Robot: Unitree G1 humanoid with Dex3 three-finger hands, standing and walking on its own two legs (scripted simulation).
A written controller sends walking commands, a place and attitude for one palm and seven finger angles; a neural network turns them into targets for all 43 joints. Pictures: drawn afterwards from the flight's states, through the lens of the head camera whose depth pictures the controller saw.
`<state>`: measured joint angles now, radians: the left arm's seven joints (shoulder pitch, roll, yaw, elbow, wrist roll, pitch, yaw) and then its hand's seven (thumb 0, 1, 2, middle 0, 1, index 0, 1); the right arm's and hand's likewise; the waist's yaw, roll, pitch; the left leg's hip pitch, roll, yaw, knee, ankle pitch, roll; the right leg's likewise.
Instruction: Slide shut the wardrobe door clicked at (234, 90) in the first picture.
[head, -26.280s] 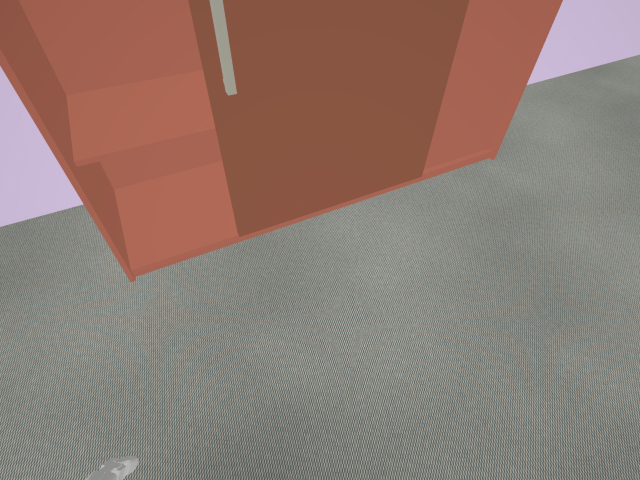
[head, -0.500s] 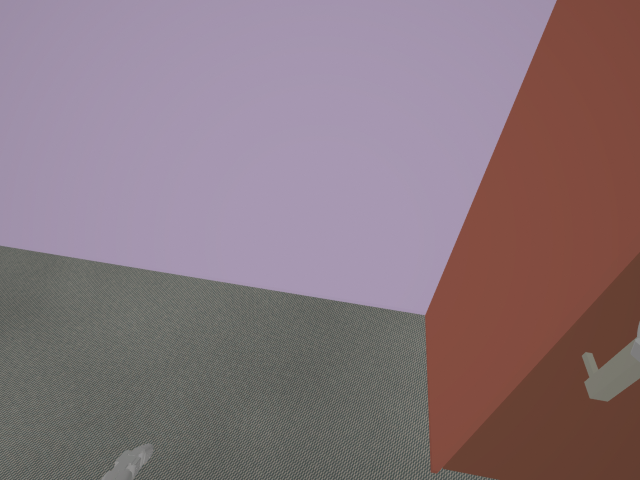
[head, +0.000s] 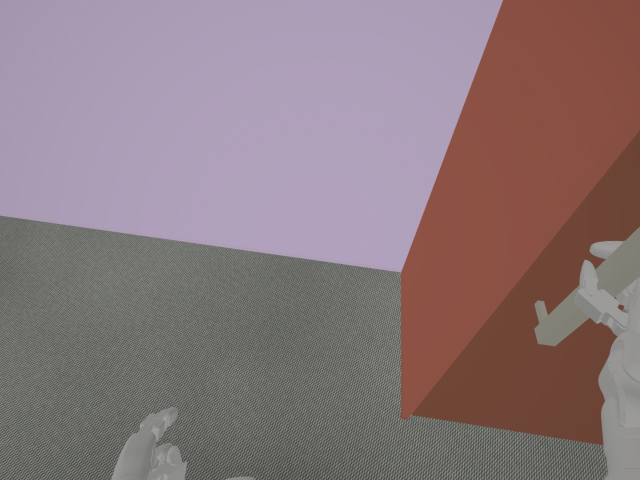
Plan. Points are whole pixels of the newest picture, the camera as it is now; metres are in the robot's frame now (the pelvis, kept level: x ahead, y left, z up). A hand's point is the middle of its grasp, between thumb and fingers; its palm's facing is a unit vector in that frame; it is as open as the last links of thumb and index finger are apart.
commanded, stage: stop walking and hold the door there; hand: right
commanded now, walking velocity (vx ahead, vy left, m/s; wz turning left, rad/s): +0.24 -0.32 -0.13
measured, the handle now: (602, 264) +0.37 -0.34 +0.09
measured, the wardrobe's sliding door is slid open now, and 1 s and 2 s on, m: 0.00 0.00 0.00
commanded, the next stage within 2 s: loosen the grip on the handle in 1.22 s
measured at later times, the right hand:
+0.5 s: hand (589, 294) +0.33 -0.31 +0.09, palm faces +0.30 +0.95 -0.13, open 5.8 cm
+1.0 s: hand (592, 294) +0.33 -0.31 +0.09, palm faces +0.24 +0.96 -0.12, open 5.9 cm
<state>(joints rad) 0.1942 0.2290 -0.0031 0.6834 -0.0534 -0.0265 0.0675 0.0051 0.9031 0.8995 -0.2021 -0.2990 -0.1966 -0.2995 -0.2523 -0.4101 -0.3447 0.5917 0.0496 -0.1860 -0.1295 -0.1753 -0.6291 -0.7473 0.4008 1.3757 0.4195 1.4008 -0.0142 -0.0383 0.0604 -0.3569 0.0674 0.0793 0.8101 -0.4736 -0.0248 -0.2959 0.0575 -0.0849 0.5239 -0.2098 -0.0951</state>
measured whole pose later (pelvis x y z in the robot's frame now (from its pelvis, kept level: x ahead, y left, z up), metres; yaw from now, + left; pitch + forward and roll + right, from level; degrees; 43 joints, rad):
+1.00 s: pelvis +0.00 -0.12 +0.00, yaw -3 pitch -1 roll +0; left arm 0.12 0.17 -0.05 0.64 -0.02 -0.03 0.05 0.01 0.90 0.90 -0.21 -0.30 -0.20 -0.30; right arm -0.20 -0.21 -0.02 0.18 0.06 -0.09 -0.13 -0.05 -0.67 -0.79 0.45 1.40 0.35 1.40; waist -0.07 0.01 0.11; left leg -0.24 0.02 0.01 0.49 -0.24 -0.02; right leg -0.23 -0.07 -0.06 0.53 -0.28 0.04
